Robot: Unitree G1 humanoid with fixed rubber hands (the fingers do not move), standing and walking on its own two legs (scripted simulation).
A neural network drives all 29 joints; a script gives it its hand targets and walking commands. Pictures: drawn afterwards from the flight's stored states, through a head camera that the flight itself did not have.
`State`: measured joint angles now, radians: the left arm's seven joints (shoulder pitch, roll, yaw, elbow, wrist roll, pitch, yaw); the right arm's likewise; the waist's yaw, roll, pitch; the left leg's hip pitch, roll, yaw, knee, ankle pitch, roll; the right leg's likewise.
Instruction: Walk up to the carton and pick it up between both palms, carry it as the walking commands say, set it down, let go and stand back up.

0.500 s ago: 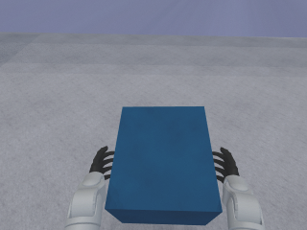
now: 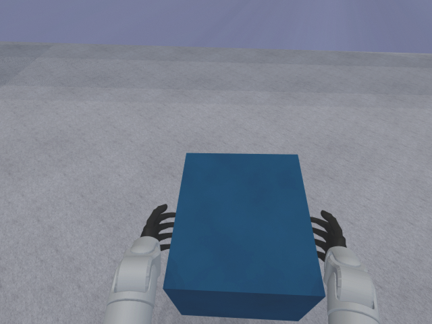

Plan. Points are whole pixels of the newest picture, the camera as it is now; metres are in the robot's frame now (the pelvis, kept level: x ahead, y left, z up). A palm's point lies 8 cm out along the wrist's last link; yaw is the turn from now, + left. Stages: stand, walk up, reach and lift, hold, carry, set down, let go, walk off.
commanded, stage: set down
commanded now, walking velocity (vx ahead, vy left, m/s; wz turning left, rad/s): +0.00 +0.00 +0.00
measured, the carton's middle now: (240, 234) +0.34 -0.03 -0.05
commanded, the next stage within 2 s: none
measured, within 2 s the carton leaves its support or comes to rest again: neither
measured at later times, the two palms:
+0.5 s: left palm (159, 250) +0.30 +0.15 -0.05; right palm (320, 256) +0.30 -0.20 -0.04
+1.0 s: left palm (165, 255) +0.33 +0.15 -0.14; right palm (306, 262) +0.32 -0.20 -0.13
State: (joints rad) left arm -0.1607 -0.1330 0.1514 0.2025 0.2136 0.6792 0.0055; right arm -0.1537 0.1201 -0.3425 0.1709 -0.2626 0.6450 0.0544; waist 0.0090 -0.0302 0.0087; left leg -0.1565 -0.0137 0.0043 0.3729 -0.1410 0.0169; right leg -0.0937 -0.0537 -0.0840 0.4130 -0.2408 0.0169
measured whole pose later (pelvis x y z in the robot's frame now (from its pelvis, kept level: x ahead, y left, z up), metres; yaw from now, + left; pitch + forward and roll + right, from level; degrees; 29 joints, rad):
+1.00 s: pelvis -0.04 +0.00 -0.07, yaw -1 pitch +27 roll +0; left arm -0.51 -0.14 0.35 0.36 0.25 0.35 -0.04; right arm -0.53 0.13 -0.55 0.34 -0.30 0.32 0.10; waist 0.01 -0.01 -0.03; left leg -1.10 0.00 0.01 0.84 -0.22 0.01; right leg -1.05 -0.05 -0.06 0.91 -0.33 0.00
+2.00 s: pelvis -0.07 +0.00 -0.21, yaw -2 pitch +49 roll -1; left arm -0.85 -0.06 0.40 0.39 0.25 0.38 0.00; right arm -0.89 0.06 -0.61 0.39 -0.30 0.35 0.08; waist 0.01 0.00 -0.14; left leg -1.92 0.01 0.00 1.42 -0.35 0.01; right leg -1.86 -0.05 -0.04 1.48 -0.48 0.00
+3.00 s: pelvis -0.09 +0.00 -0.34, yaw -3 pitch +48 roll -1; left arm -1.22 0.13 0.40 0.61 0.17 0.36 0.03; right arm -1.24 -0.11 -0.51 0.57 -0.24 0.32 0.02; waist 0.01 0.01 0.14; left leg -2.28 0.01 -0.01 1.86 -0.42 0.01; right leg -2.21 -0.04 -0.02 1.93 -0.56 0.00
